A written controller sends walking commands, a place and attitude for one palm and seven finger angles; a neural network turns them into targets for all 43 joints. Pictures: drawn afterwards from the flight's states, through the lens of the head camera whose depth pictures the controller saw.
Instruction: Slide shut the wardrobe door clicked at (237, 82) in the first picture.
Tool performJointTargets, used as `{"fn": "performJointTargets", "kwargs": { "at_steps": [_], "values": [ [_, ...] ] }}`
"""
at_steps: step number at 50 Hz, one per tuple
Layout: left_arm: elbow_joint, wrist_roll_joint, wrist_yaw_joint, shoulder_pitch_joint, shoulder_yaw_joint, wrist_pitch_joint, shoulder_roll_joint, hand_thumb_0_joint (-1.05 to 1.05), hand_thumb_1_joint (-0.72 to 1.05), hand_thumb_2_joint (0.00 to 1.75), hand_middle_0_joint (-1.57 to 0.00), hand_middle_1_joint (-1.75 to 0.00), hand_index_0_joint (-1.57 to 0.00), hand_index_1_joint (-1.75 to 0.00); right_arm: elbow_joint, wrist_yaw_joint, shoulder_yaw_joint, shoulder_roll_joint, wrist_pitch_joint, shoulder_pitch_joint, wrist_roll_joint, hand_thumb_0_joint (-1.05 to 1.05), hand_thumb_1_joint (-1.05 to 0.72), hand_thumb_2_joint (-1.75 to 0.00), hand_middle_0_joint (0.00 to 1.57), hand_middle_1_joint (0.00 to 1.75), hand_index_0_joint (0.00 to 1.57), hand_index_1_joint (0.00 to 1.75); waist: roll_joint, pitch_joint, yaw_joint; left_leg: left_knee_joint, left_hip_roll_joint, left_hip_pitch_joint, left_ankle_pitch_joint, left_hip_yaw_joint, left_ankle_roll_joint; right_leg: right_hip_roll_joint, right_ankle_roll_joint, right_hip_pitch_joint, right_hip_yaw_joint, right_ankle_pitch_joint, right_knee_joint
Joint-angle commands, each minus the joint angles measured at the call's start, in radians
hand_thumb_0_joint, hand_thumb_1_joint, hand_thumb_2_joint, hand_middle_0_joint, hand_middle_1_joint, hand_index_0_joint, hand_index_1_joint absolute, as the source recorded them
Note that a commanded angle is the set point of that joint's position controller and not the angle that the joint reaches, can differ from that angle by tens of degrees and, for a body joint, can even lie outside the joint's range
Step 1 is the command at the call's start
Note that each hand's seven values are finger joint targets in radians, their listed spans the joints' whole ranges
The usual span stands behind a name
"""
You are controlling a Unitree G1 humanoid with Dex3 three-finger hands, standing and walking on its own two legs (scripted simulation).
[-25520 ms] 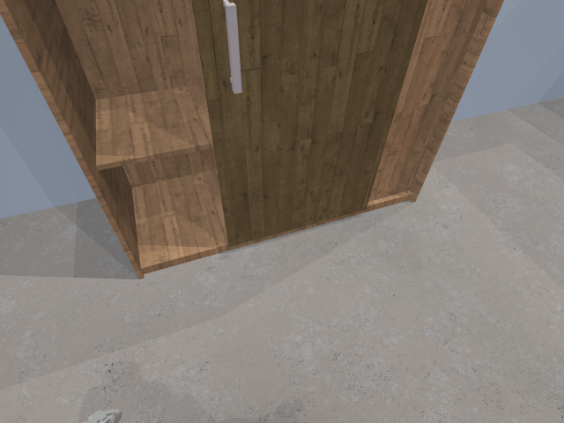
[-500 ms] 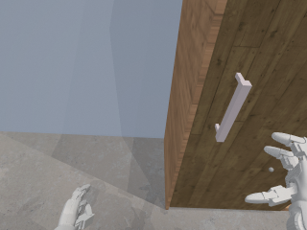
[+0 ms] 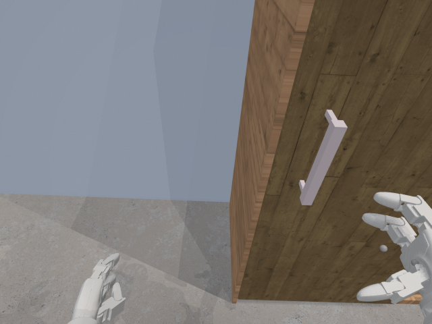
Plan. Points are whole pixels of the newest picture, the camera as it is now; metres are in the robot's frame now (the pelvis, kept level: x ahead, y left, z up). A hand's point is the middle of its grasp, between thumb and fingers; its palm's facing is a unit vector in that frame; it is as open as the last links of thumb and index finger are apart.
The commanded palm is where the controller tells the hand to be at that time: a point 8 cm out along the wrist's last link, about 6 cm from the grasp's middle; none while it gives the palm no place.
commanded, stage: draw the hand back to the body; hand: right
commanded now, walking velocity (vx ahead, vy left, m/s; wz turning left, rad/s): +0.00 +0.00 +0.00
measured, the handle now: (317, 160) +0.40 -0.21 +0.13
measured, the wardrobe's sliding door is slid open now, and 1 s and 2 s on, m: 0.00 0.00 0.00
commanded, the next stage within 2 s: step back with the hand held close in 1.04 s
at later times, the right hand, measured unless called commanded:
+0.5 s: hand (403, 228) +0.21 -0.26 +0.17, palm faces +0.45 +0.82 -0.35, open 10.4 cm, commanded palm +0.16 -0.30 +0.17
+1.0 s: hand (410, 234) +0.20 -0.26 +0.17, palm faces +0.47 +0.81 -0.35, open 7.5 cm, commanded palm +0.15 -0.30 +0.18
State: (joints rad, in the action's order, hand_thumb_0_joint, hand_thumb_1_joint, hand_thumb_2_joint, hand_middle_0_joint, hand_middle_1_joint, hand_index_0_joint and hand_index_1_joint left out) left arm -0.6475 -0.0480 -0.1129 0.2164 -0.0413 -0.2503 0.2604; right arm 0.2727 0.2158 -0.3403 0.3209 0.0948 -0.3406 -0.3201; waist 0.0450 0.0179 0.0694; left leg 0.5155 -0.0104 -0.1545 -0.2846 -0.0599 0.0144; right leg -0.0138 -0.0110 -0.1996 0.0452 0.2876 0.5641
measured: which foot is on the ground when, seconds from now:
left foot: down 0.00-1.00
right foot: down 0.00-1.00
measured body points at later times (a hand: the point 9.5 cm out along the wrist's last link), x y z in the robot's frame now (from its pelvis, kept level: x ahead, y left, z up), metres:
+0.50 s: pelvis +0.01 -0.01 +0.01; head -0.02 +0.01 +0.46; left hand +0.18 +0.21 -0.08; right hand +0.18 -0.31 +0.18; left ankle +0.00 +0.11 -0.73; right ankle +0.02 -0.13 -0.73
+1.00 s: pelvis +0.01 +0.00 +0.01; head -0.02 +0.01 +0.46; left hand +0.19 +0.22 -0.07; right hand +0.17 -0.30 +0.19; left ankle +0.00 +0.11 -0.73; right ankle +0.02 -0.13 -0.73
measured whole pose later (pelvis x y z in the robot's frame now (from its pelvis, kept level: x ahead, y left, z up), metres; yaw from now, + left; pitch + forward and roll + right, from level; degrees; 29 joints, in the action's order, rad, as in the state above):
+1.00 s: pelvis +0.01 +0.00 +0.01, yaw +2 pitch -6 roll +1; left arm -0.69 0.02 -0.07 0.18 -0.01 -0.14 0.20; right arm 0.38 -0.14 -0.33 0.32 -0.10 -0.45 -0.07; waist 0.06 -0.03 0.07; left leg 0.36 -0.01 -0.04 -0.21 -0.02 0.01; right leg -0.02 -0.01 -0.07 0.01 0.23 0.41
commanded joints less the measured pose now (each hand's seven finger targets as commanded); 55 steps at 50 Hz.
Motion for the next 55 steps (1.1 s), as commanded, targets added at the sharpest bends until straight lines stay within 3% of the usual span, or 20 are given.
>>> {"fn": "performJointTargets", "kwargs": {
  "at_steps": [1,2,3,6,13,19,25,33,40,45,50,52,55],
  "values": [
    [0.148,0.048,-0.002,-0.16,0.042,-0.056,0.072,0.0,0.9,0.9,-0.2,-0.3,-0.2,-0.3,0.232,-0.282,-0.082,0.184,-0.147,0.144,0.155,0.0,0.26,-0.34,0.24,0.98,0.24,0.98,0.027,-0.054,-0.015,-0.183,0.009,-0.059,-0.016,0.032,0.001,0.033,0.013,-0.03,-0.03,-0.046,-0.126],
    [0.141,0.05,0.0,-0.15,0.045,-0.045,0.069,0.0,0.9,0.9,-0.2,-0.3,-0.2,-0.3,0.229,-0.304,-0.061,0.164,-0.157,0.098,0.178,0.0,0.22,-0.36,0.24,0.96,0.24,0.96,0.03,-0.056,-0.014,-0.184,0.009,-0.05,-0.019,0.035,0.001,0.03,0.019,-0.012,-0.037,-0.041,-0.135],
    [0.139,0.051,0.004,-0.149,0.049,-0.035,0.072,0.0,0.9,0.9,-0.2,-0.3,-0.2,-0.3,0.252,-0.324,-0.068,0.18,-0.171,0.082,0.193,0.0,0.19,-0.37,0.24,0.94,0.24,0.94,0.045,-0.026,-0.008,-0.182,0.009,-0.024,-0.013,0.036,0.002,0.027,0.021,0.001,-0.037,-0.046,-0.146],
    [0.131,0.059,0.012,-0.15,0.056,-0.019,0.071,0.0,0.9,0.9,-0.2,-0.3,-0.2,-0.3,0.265,-0.357,-0.05,0.173,-0.202,0.058,0.222,0.0,0.08,-0.43,0.23,0.87,0.23,0.87,0.024,0.029,-0.007,-0.188,0.009,0.019,0.018,0.037,-0.002,0.02,0.029,0.038,-0.05,-0.07,-0.17],
    [0.112,0.064,0.011,-0.168,0.062,0.005,0.069,0.0,0.9,0.9,-0.2,-0.3,-0.2,-0.3,0.258,-0.386,-0.048,0.182,-0.241,0.095,0.257,0.0,-0.17,-0.55,0.22,0.73,0.22,0.73,-0.016,0.017,-0.009,-0.209,0.002,0.049,0.06,0.029,-0.006,0.012,0.035,0.082,-0.052,-0.111,-0.214],
    [0.106,0.068,0.023,-0.172,0.062,0.015,0.066,0.0,0.9,0.9,-0.2,-0.3,-0.2,-0.3,0.306,-0.386,-0.074,0.196,-0.258,0.04,0.266,0.0,-0.39,-0.65,0.22,0.6,0.22,0.6,0.062,0.029,0.005,-0.197,-0.003,0.11,0.159,0.026,0.003,0.01,0.023,0.099,-0.045,-0.216,-0.225],
    [0.112,0.065,0.031,-0.161,0.07,0.038,0.065,0.0,0.9,0.9,-0.2,-0.3,-0.2,-0.3,0.278,-0.374,-0.088,0.184,-0.256,-0.04,0.257,0.0,-0.61,-0.76,0.21,0.47,0.21,0.47,-0.009,-0.011,0.006,-0.195,-0.006,0.11,0.208,0.023,-0.002,0.001,0.022,0.087,-0.053,-0.265,-0.228],
    [0.117,0.066,0.036,-0.152,0.074,0.046,0.065,0.0,0.9,0.9,-0.2,-0.3,-0.2,-0.3,0.356,-0.373,-0.106,0.202,-0.267,-0.022,0.26,0.0,-0.9,-0.9,0.2,0.3,0.2,0.3,0.066,0.047,0.004,-0.185,-0.005,0.127,0.276,0.026,-0.003,0.0,0.017,0.124,-0.056,-0.359,-0.208],
    [0.113,0.065,0.029,-0.156,0.075,0.059,0.062,0.0,0.9,0.9,-0.2,-0.3,-0.2,-0.3,0.312,-0.372,-0.095,0.186,-0.256,-0.025,0.257,0.0,-0.9,-0.9,0.2,0.3,0.2,0.3,-0.01,0.004,-0.004,-0.204,-0.004,0.101,0.235,0.028,-0.006,0.0,0.025,0.108,-0.063,-0.283,-0.213],
    [0.112,0.065,0.027,-0.165,0.072,0.057,0.057,0.0,0.9,0.9,-0.2,-0.3,-0.2,-0.3,0.328,-0.375,-0.096,0.191,-0.261,-0.006,0.26,0.0,-0.9,-0.9,0.2,0.3,0.2,0.3,0.045,0.008,-0.001,-0.213,-0.002,0.101,0.204,0.032,-0.003,0.004,0.025,0.114,-0.064,-0.25,-0.217],
    [0.112,0.066,0.026,-0.171,0.07,0.057,0.055,0.0,0.9,0.9,-0.2,-0.3,-0.2,-0.3,0.316,-0.376,-0.102,0.197,-0.263,-0.014,0.256,0.0,-0.9,-0.9,0.2,0.3,0.2,0.3,0.001,0.0,0.004,-0.218,-0.003,0.103,0.185,0.031,-0.005,0.004,0.026,0.106,-0.061,-0.23,-0.222],
    [0.112,0.064,0.026,-0.176,0.069,0.057,0.053,0.0,0.9,0.9,-0.2,-0.3,-0.2,-0.3,0.32,-0.374,-0.094,0.19,-0.266,-0.009,0.257,0.0,-0.9,-0.9,0.2,0.3,0.2,0.3,0.026,-0.013,0.002,-0.225,-0.003,0.094,0.165,0.034,-0.004,0.005,0.025,0.106,-0.062,-0.212,-0.224],
    [0.11,0.063,0.023,-0.177,0.071,0.057,0.052,0.0,0.9,0.9,-0.2,-0.3,-0.2,-0.3,0.297,-0.374,-0.096,0.188,-0.267,-0.015,0.255,0.0,-0.9,-0.9,0.2,0.3,0.2,0.3,0.0,-0.029,0.001,-0.238,0.0,0.081,0.132,0.038,-0.006,0.004,0.029,0.107,-0.066,-0.18,-0.226]
  ]
}}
